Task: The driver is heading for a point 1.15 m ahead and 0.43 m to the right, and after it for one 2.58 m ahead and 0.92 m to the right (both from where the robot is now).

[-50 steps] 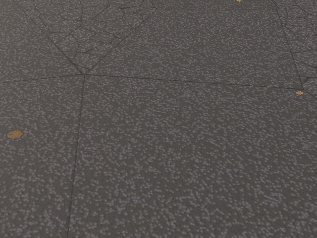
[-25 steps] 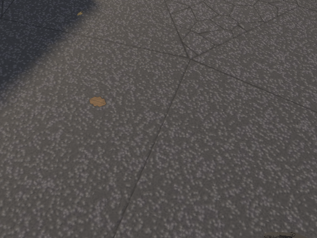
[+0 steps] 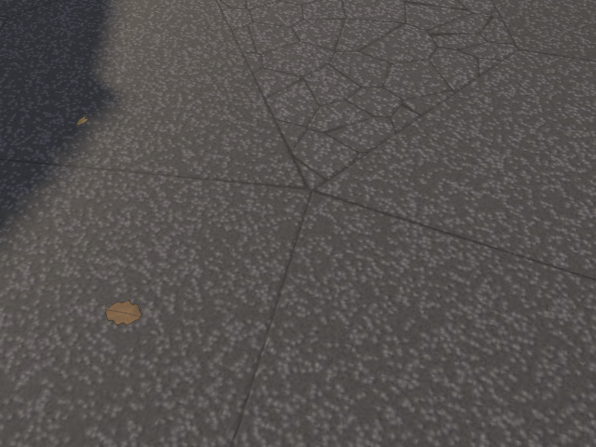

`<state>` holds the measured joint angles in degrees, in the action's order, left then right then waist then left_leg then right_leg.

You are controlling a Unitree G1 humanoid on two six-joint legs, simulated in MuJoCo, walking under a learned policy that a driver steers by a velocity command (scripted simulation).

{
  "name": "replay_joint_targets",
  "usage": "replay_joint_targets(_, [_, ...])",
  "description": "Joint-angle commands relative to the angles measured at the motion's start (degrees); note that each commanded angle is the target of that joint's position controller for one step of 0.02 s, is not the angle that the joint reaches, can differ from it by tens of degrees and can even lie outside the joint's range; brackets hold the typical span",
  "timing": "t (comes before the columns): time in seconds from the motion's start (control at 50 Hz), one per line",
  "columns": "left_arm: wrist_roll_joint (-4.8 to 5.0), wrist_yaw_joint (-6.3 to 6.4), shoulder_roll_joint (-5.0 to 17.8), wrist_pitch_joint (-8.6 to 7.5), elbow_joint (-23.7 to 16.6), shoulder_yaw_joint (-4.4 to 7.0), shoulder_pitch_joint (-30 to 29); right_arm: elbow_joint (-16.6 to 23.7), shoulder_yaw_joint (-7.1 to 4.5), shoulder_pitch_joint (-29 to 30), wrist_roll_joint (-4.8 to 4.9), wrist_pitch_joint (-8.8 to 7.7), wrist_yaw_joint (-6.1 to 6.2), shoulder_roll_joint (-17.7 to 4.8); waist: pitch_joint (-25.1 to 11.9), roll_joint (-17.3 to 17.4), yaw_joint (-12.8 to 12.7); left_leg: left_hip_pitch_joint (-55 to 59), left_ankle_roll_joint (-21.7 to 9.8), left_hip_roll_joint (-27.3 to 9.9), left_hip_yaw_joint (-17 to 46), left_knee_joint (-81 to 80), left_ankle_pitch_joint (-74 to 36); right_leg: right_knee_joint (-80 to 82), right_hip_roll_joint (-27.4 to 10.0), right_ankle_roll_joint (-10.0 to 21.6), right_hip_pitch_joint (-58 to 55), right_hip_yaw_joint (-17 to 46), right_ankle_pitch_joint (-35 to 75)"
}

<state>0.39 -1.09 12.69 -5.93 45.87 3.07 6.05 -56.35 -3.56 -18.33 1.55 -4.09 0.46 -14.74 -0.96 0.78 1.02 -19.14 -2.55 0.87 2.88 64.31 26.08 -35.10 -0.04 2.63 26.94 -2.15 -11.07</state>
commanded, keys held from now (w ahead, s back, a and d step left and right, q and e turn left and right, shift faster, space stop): w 0.24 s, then w+e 0.76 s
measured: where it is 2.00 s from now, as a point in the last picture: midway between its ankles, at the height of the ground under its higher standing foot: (421, 267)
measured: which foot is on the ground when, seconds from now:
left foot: up 0.00-0.42, down 0.44-1.00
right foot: down 0.00-0.44, up 0.46-0.96, down 0.98-1.00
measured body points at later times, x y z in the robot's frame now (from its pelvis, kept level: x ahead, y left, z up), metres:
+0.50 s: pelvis +0.26 +0.04 +0.00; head +0.30 +0.05 +0.45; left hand +0.25 +0.31 -0.14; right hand +0.47 -0.20 -0.09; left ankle +0.36 +0.15 -0.72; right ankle +0.09 -0.09 -0.68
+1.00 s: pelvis +0.52 -0.03 -0.01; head +0.56 -0.05 +0.44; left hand +0.81 +0.12 -0.10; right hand +0.42 -0.29 -0.15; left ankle +0.37 +0.15 -0.71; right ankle +0.60 -0.14 -0.73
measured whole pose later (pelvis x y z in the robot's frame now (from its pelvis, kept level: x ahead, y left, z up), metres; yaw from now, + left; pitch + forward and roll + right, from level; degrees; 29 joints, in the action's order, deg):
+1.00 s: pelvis +0.52 -0.03 -0.01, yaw -22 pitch +2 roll +1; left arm 1.5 -3.1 13.4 -1.9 42.9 4.6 0.7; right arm -57.3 -4.8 -18.2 0.6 -2.7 1.8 -14.8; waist 2.9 -0.9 2.4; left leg 3.0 2.5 -5.7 -16.2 32.6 25.8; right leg -35.4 0.1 7.0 30.0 -4.6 -6.9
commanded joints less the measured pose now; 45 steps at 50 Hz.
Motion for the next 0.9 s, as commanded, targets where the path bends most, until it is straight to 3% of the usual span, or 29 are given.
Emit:
replay_joint_targets(0.02, [-0.90,0.11,8.16,0.10,0.10,2.41,7.96,6.39,-1.58,7.43,-0.74,-1.59,0.57,-5.63,-2.16,-4.64,-4.00,-26.06,-1.27,-6.02,1.43,4.45,-8.01,20.48,-16.58,10.19,-23.70,26.19,-1.01])
replay_joint_targets(0.06, [-0.86,-0.12,5.74,-0.14,0.61,2.01,6.14,5.24,-1.61,4.43,-0.59,-0.33,0.67,-3.47,-2.71,-5.95,-0.79,-18.62,-1.34,-7.40,1.43,-0.67,-10.70,23.53,-13.64,9.12,-17.53,19.99,2.56])
replay_joint_targets(0.08, [-0.61,-0.02,6.06,-0.27,1.09,2.19,6.83,4.82,-1.56,4.00,-0.58,0.02,0.66,-2.59,-2.59,-5.82,-0.37,-18.16,-1.13,-7.37,0.85,-2.83,-12.04,24.61,-13.24,9.36,-16.87,17.98,4.47])
replay_joint_targets(0.16, [0.06,1.24,7.70,-0.29,3.87,2.74,11.46,6.62,-1.46,11.30,-1.44,0.05,0.61,-1.89,-0.33,-4.34,-1.35,-22.21,0.22,-7.41,0.57,-15.28,-22.81,27.39,-13.09,9.51,-18.95,13.03,9.72])
replay_joint_targets(0.28, [0.77,1.82,7.65,0.13,7.77,2.69,17.01,9.32,-0.65,22.68,-0.74,-0.46,-0.57,-0.78,3.23,-5.09,-4.39,-17.71,1.73,-4.57,-1.60,-30.12,-32.00,27.27,-11.46,8.09,-19.42,8.48,8.91])
replay_joint_targets(0.36, [1.24,2.03,8.66,0.86,9.63,3.13,18.94,11.09,-0.44,27.06,-0.22,-1.72,-1.60,-1.84,4.94,-6.13,-5.03,-15.49,1.12,-3.45,-1.39,-35.88,-26.78,23.18,-13.46,8.11,-23.64,11.19,9.25])
replay_joint_targets(0.4, [1.37,2.16,9.79,1.35,9.78,3.57,17.85,10.57,-1.10,24.16,-0.20,-2.45,-1.77,-3.84,3.44,-7.14,-2.69,-9.04,0.26,-2.30,-2.01,-38.35,-22.72,19.24,-14.09,7.20,-24.31,12.78,13.52])
replay_joint_targets(0.42, [1.40,2.15,9.69,1.46,9.50,3.48,16.62,9.10,-1.94,19.01,-0.33,-2.68,-1.56,-5.30,0.79,-7.27,0.28,-1.08,-0.78,-1.13,-3.06,-39.83,-21.76,14.17,-12.50,6.18,-23.19,11.94,20.78])
replay_joint_targets(0.44, [1.17,2.01,8.29,1.47,8.61,3.03,14.85,6.29,-3.37,8.92,-0.79,-2.97,-1.14,-8.32,-5.53,-6.04,4.57,13.91,-2.80,-3.07,-1.38,-38.09,-22.58,3.46,-9.18,4.40,-17.57,9.71,23.75])
replay_joint_targets(0.46, [-0.19,1.95,5.20,1.29,6.54,1.91,14.14,4.60,-4.68,-2.50,-1.44,-2.88,-0.49,-13.45,-15.71,2.68,8.25,32.34,-6.09,-15.51,11.46,-36.58,-23.23,-15.83,-4.09,1.86,-5.16,5.63,6.52])
replay_joint_targets(0.48, [1.49,1.75,-0.34,0.28,6.20,0.48,21.41,3.58,-4.65,-4.19,-1.64,-2.42,-0.94,-14.72,-22.34,18.70,4.30,45.40,-14.00,-26.07,34.79,-43.87,-12.22,-32.04,2.32,-0.46,13.37,6.36,-22.34])
replay_joint_targets(0.5, [2.65,1.89,6.32,-0.17,7.18,2.15,18.72,4.39,-3.14,-2.14,-1.57,-2.24,-0.80,-8.47,-17.41,11.79,5.16,40.53,-12.37,-23.85,33.52,-46.37,-6.29,-38.95,-1.03,-0.20,18.10,10.94,-20.65])
replay_joint_targets(0.52, [2.71,2.04,8.50,-0.14,5.74,2.86,13.85,5.39,-2.22,2.78,-1.15,-2.35,-0.69,-5.43,-10.16,8.84,4.65,32.71,-9.76,-22.01,24.29,-47.53,-8.11,-39.28,-3.52,0.41,19.89,9.63,-14.95])
replay_joint_targets(0.54, [2.36,2.42,7.63,0.22,5.51,3.00,11.77,5.90,-1.63,6.91,-1.39,-2.47,-0.89,-3.94,-6.54,4.56,2.73,24.73,-8.41,-19.75,18.46,-49.50,-12.67,-37.57,-5.85,0.45,16.91,8.70,-9.95])
replay_joint_targets(0.56, [1.66,2.62,6.77,0.68,5.18,3.33,10.48,5.69,-1.27,9.16,-1.71,-2.57,-1.05,-2.43,-3.34,4.04,1.45,19.14,-7.68,-17.67,13.62,-51.54,-16.07,-35.02,-7.13,0.47,15.17,8.60,-6.88])
replay_joint_targets(0.58, [1.73,2.42,5.35,1.31,4.98,3.41,11.25,5.17,-1.11,9.78,-2.22,-2.67,-0.97,-1.98,-2.41,5.40,-0.14,15.79,-7.03,-16.61,9.90,-53.03,-18.69,-33.64,-8.30,0.59,12.43,8.78,-4.80])
replay_joint_targets(0.62, [2.02,2.12,3.32,2.44,4.40,3.29,11.11,4.01,-1.35,8.98,-2.17,-2.81,-0.61,-2.26,-0.78,4.99,-1.10,13.20,-7.18,-15.96,4.89,-54.91,-23.71,-31.66,-8.86,0.58,11.99,8.33,-2.87])
replay_joint_targets(0.66, [1.71,1.98,3.12,3.17,3.08,3.32,8.73,3.22,-1.86,7.80,-2.26,-2.89,-0.07,-4.03,0.75,3.05,-1.32,12.80,-7.62,-16.53,1.35,-55.88,-28.76,-28.70,-8.82,0.08,14.58,8.67,0.76])
replay_joint_targets(0.78, [0.96,-0.01,2.73,3.26,-0.60,2.29,-1.27,2.36,-2.18,5.56,-2.13,-2.21,0.88,-6.59,4.12,1.83,0.73,13.57,-5.93,-14.66,-9.43,-57.41,-31.94,-10.86,-7.23,-0.35,13.36,4.33,14.75])
replay_joint_targets(0.86, [1.01,-1.64,2.63,3.41,-4.30,1.44,-8.81,1.07,-2.54,0.68,-1.24,-1.03,1.03,-8.22,6.53,1.07,3.01,21.42,-5.37,-16.83,-12.56,-54.79,-35.43,-4.12,-6.01,0.82,15.06,0.74,11.96])
replay_joint_targets(0.9, [1.05,-2.34,3.66,3.55,-5.97,1.65,-9.85,1.39,-2.96,0.79,-0.88,-0.24,1.16,-9.66,5.97,2.17,2.09,24.66,-4.30,-17.69,-14.25,-50.66,-45.82,-2.05,-4.18,2.35,12.63,-1.67,6.60])
Keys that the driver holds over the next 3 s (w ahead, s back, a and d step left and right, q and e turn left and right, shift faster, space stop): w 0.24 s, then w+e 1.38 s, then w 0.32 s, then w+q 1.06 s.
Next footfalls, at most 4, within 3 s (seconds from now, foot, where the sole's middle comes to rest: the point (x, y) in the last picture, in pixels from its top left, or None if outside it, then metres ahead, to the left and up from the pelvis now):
0.44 left None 0.40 0.15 -0.76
0.98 right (387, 380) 0.64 -0.16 -0.76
1.48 left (358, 262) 0.98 -0.13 -0.76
1.98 right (502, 259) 0.98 -0.51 -0.76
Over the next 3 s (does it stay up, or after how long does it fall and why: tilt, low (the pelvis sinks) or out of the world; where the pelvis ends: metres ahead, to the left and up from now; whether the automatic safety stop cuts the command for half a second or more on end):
stays up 1.42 -0.68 0.00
